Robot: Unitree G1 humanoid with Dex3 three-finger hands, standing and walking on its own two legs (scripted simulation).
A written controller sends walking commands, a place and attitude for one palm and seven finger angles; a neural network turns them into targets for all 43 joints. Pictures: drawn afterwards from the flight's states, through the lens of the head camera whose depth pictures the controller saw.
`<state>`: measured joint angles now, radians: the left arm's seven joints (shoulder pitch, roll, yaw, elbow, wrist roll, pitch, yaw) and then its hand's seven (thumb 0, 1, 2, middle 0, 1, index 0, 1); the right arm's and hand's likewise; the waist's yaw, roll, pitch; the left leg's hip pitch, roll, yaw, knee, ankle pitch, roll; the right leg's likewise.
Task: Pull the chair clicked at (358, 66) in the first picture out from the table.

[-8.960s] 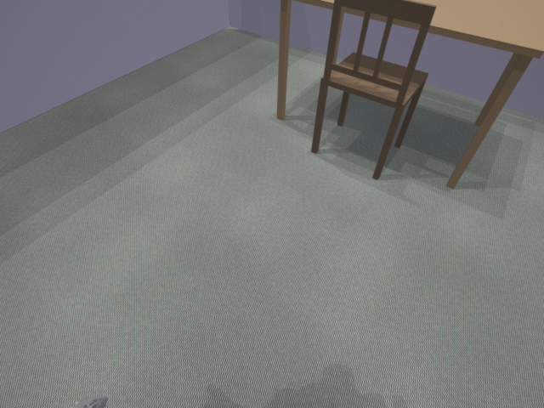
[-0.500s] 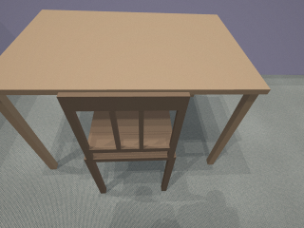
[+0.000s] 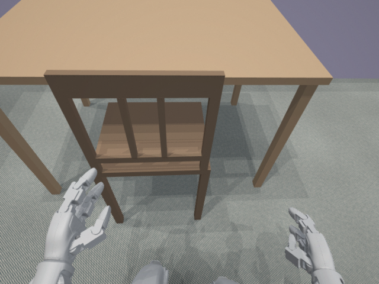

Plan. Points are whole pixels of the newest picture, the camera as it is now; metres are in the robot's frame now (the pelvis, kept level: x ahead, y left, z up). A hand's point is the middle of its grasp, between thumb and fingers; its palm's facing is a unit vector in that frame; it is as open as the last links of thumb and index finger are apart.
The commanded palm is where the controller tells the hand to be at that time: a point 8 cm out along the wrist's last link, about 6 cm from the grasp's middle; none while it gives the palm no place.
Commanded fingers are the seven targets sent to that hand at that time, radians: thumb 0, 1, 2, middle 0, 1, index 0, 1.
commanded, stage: raise the hand toward the chair's back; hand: left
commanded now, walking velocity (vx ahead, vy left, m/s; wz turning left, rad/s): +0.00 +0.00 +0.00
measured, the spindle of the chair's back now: (128, 129) +0.52 +0.21 -0.01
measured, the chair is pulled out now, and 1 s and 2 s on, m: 0.00 0.00 0.00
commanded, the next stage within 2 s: aim the fingers beside a spindle in 1.72 s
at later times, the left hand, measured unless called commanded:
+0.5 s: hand (99, 209) +0.26 +0.20 +0.04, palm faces +0.12 -0.99 -0.05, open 13.2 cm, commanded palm +0.22 +0.25 +0.04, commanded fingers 0.00 -0.15 0.45 -0.09 -0.14 -0.09 -0.14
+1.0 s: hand (84, 205) +0.26 +0.22 +0.05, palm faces +0.11 -0.99 -0.04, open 16.7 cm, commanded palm +0.23 +0.28 +0.05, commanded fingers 0.00 -0.50 0.30 -0.06 -0.08 -0.06 -0.08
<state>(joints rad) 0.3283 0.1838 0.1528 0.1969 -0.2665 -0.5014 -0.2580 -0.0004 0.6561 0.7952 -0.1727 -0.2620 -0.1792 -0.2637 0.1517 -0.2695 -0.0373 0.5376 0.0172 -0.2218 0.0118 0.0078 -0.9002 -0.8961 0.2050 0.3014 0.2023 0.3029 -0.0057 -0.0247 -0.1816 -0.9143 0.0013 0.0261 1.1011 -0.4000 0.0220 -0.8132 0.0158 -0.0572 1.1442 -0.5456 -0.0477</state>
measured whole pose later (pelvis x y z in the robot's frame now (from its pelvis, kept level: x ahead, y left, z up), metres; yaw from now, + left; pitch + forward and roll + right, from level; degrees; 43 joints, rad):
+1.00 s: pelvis +0.03 +0.02 +0.00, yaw +1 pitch +15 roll -4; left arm 0.34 0.23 0.16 0.04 -0.25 -0.40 -0.16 -0.01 -0.46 0.32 -0.06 -0.09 -0.07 -0.09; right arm 0.18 -0.21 0.03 0.55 0.01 -0.17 -0.06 0.01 -0.90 -0.90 0.21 0.30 0.20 0.30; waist 0.01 0.04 -0.15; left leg -0.94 0.00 -0.02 1.12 -0.45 0.05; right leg -0.79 0.02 -0.09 1.08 -0.56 -0.02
